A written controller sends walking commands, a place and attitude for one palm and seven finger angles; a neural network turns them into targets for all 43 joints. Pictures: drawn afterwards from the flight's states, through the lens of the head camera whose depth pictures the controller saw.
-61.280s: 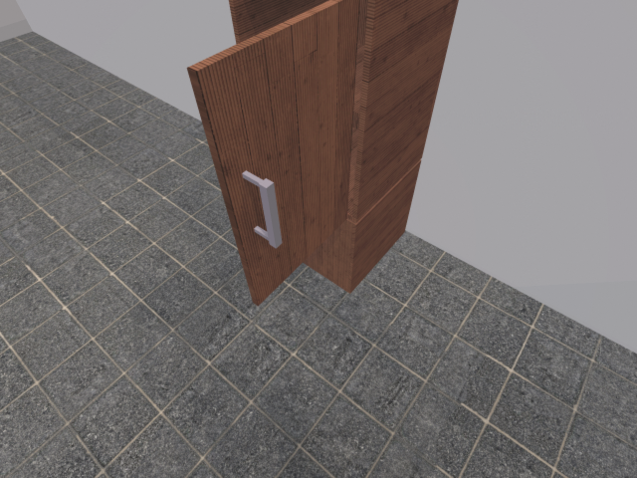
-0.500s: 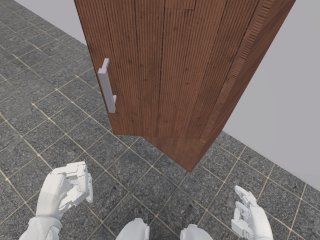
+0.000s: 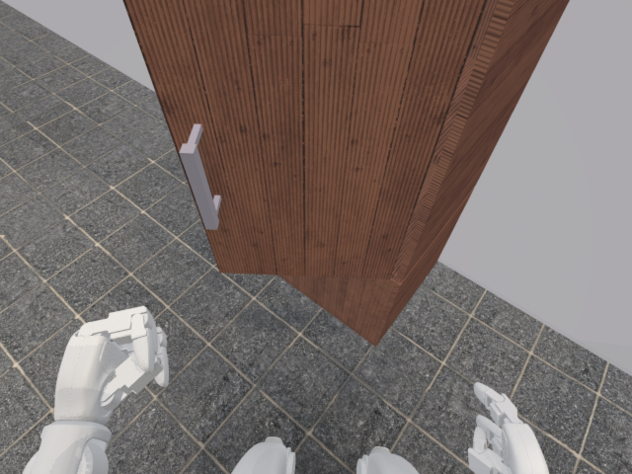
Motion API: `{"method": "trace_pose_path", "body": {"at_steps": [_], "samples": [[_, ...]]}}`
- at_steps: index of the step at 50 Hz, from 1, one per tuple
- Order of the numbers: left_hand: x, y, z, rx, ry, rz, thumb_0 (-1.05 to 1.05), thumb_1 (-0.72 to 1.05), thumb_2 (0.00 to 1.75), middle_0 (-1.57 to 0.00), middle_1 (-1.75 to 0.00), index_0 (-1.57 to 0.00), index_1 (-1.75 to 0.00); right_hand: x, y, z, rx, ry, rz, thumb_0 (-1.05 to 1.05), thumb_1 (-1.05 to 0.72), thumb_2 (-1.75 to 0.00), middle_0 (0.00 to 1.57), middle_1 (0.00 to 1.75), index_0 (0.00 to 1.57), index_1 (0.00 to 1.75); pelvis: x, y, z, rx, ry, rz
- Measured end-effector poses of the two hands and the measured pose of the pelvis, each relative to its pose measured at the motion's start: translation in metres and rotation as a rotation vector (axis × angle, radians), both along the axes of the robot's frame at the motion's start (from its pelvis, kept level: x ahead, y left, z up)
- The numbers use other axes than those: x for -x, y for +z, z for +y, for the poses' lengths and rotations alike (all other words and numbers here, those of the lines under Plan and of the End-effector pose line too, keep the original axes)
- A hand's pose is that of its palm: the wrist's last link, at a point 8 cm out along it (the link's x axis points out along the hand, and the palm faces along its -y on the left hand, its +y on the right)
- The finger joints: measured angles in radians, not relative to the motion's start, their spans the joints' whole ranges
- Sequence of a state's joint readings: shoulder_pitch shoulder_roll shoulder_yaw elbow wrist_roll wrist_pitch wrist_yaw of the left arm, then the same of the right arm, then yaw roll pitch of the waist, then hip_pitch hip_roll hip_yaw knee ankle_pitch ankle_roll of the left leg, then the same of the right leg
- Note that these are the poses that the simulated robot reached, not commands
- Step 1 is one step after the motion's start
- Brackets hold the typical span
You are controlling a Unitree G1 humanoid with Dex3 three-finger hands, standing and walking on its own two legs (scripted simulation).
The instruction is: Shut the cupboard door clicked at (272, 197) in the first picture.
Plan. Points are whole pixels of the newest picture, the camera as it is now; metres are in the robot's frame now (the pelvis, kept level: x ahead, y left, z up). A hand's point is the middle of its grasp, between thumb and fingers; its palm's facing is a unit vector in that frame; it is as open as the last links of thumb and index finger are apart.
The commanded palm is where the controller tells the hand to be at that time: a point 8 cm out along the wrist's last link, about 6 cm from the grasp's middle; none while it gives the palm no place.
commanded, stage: bring the fist close to the handle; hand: left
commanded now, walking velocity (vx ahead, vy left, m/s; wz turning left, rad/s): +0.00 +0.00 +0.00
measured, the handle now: (204, 180) +0.50 +0.20 +0.06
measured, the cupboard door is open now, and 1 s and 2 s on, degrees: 37 37 34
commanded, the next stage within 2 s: push the door shut along its arc in 1.48 s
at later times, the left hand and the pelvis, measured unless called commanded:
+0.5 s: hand (192, 305) +0.30 +0.17 +0.06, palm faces +0.02 -1.00 -0.03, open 3.1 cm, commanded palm +0.28 +0.23 +0.06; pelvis +0.00 -0.01 +0.00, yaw -1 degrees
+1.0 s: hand (216, 242) +0.39 +0.16 +0.06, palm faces +0.04 -1.00 -0.04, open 3.1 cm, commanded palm +0.37 +0.21 +0.06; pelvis +0.00 +0.00 +0.00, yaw -1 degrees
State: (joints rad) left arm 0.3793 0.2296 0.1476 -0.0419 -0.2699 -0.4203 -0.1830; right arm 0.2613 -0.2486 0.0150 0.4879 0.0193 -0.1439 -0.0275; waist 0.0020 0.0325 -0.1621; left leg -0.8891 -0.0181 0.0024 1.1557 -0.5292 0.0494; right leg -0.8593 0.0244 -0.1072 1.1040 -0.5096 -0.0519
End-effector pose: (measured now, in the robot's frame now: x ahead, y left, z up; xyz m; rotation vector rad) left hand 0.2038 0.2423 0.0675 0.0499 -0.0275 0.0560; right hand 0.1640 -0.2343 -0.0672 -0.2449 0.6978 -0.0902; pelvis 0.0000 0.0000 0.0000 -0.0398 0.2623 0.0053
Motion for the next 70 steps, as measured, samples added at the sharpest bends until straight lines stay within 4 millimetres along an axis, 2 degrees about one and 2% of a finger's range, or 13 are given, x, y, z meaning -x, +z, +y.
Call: {"method": "trace_pose_path", "body": {"at_steps": [5, 9, 14, 20, 23, 31, 40, 47, 57, 60, 64, 70], "samples": [[0.005, -0.017, -0.014, 0.023, -0.051, 0.113, 0.02, 0.9, 0.9, -1.3, -1.5, -1.3, -1.5, -0.002, 0.001, -0.002, -0.015, -0.008, -0.01, 0.01, -0.9, -0.9, 0.2, 0.3, 0.21, 0.3, 0.001, 0.001, -0.004, -0.008, -0.003, -0.005], [0.002, -0.014, -0.012, 0.005, -0.019, 0.072, 0.02, 0.9, 0.9, -1.3, -1.5, -1.3, -1.5, -0.002, 0.001, -0.005, -0.003, 0.0, -0.015, 0.01, -0.9, -0.9, 0.2, 0.3, 0.21, 0.3, 0.002, 0.0, -0.01, -0.01, -0.001, -0.005], [-0.023, -0.004, -0.004, -0.013, 0.02, -0.046, 0.02, 0.9, 0.9, -1.3, -1.5, -1.3, -1.5, -0.002, -0.009, -0.011, 0.005, 0.014, 0.003, 0.01, -0.9, -0.9, 0.2, 0.3, 0.21, 0.3, 0.007, -0.006, -0.014, -0.005, 0.008, 0.004], [-0.055, -0.014, -0.019, 0.012, -0.074, 0.049, 0.02, 0.9, 0.9, -1.3, -1.5, -1.3, -1.5, 0.009, -0.012, -0.016, -0.009, -0.029, 0.039, 0.01, -0.9, -0.9, 0.2, 0.3, 0.21, 0.3, 0.005, -0.002, -0.015, -0.011, -0.002, 0.009], [-0.065, -0.013, -0.021, 0.021, -0.069, 0.071, 0.02, 0.9, 0.9, -1.3, -1.5, -1.3, -1.5, 0.016, -0.01, -0.019, -0.011, -0.056, 0.058, 0.01, -0.9, -0.9, 0.2, 0.3, 0.21, 0.3, 0.002, 0.003, -0.015, -0.017, -0.011, 0.006], [-0.089, -0.003, -0.008, 0.014, 0.014, -0.008, 0.02, 0.9, 0.9, -1.3, -1.5, -1.3, -1.5, 0.032, -0.014, -0.026, 0.001, -0.074, 0.128, 0.01, -0.9, -0.9, 0.2, 0.3, 0.21, 0.3, -0.001, 0.005, -0.013, -0.023, -0.016, 0.011], [-0.114, -0.014, -0.03, 0.04, -0.051, 0.023, 0.02, 0.9, 0.9, -1.3, -1.5, -1.3, -1.5, 0.041, -0.018, -0.026, 0.011, -0.099, 0.173, 0.01, -0.9, -0.9, 0.2, 0.3, 0.21, 0.3, 0.001, 0.006, -0.008, -0.022, -0.019, 0.017], [-0.149, -0.007, -0.026, 0.013, -0.004, -0.018, 0.02, 0.9, 0.9, -1.3, -1.5, -1.3, -1.5, 0.048, -0.023, -0.021, 0.003, -0.102, 0.205, 0.01, -0.9, -0.9, 0.2, 0.3, 0.21, 0.3, 0.005, 0.004, -0.006, -0.022, -0.021, 0.031], [-0.187, -0.01, -0.034, 0.041, -0.02, 0.031, 0.02, 0.9, 0.9, -1.3, -1.5, -1.3, -1.5, 0.081, -0.029, -0.021, -0.002, -0.147, 0.311, 0.01, -0.9, -0.9, 0.2, 0.3, 0.21, 0.3, 0.004, 0.006, -0.002, -0.019, -0.028, 0.052], [-0.191, -0.008, -0.035, 0.037, -0.011, 0.01, 0.02, 0.9, 0.9, -1.3, -1.5, -1.3, -1.5, 0.092, -0.029, -0.024, -0.003, -0.166, 0.342, 0.01, -0.9, -0.9, 0.2, 0.3, 0.21, 0.3, 0.002, 0.006, -0.002, -0.021, -0.037, 0.059], [-0.186, -0.009, -0.033, 0.021, -0.011, 0.013, 0.02, 0.9, 0.9, -1.3, -1.5, -1.3, -1.5, 0.103, -0.029, -0.025, -0.012, -0.186, 0.377, 0.01, -0.9, -0.9, 0.2, 0.3, 0.21, 0.3, -0.001, 0.008, -0.001, -0.024, -0.046, 0.056], [-0.173, -0.016, -0.024, 0.021, 0.01, 0.036, 0.02, 0.9, 0.9, -1.3, -1.5, -1.3, -1.5, 0.108, -0.026, -0.027, -0.006, -0.191, 0.398, 0.01, -0.9, -0.9, 0.2, 0.3, 0.21, 0.3, 0.0, 0.011, -0.001, -0.022, -0.04, 0.044]]}}
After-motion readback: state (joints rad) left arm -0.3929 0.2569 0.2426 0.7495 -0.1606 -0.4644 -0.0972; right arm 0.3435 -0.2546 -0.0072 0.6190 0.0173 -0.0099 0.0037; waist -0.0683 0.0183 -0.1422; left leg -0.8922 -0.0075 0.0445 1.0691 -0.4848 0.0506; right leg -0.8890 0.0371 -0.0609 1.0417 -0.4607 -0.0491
